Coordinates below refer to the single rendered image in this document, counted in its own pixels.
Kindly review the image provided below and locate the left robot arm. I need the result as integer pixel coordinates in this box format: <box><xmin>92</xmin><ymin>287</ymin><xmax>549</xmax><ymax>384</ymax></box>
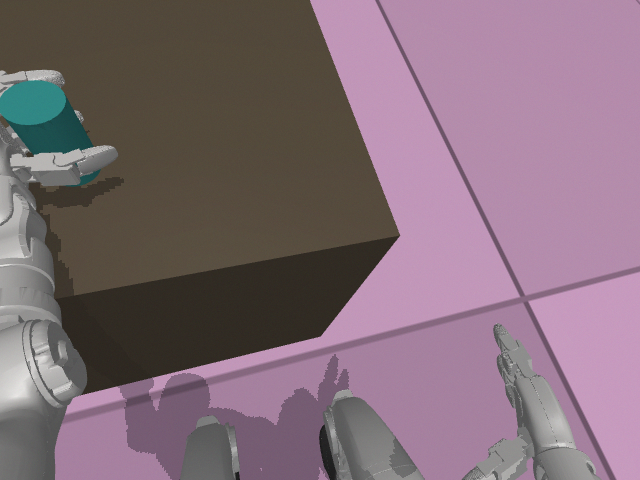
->
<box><xmin>0</xmin><ymin>175</ymin><xmax>87</xmax><ymax>480</ymax></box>

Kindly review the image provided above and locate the right robot hand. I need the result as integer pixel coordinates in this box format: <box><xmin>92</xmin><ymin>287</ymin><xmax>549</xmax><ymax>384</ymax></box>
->
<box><xmin>462</xmin><ymin>323</ymin><xmax>577</xmax><ymax>480</ymax></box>

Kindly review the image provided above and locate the right robot arm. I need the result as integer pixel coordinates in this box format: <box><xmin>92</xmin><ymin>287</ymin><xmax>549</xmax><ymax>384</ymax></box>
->
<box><xmin>533</xmin><ymin>447</ymin><xmax>602</xmax><ymax>480</ymax></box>

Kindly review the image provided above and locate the can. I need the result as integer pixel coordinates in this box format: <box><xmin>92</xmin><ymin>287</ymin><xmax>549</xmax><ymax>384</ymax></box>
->
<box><xmin>0</xmin><ymin>80</ymin><xmax>101</xmax><ymax>187</ymax></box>

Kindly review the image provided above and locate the left robot hand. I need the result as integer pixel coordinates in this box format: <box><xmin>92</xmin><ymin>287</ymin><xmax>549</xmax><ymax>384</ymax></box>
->
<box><xmin>0</xmin><ymin>70</ymin><xmax>118</xmax><ymax>189</ymax></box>

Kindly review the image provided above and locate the right robot foot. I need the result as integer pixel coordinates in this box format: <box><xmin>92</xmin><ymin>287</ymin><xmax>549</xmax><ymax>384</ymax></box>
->
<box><xmin>319</xmin><ymin>424</ymin><xmax>337</xmax><ymax>480</ymax></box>

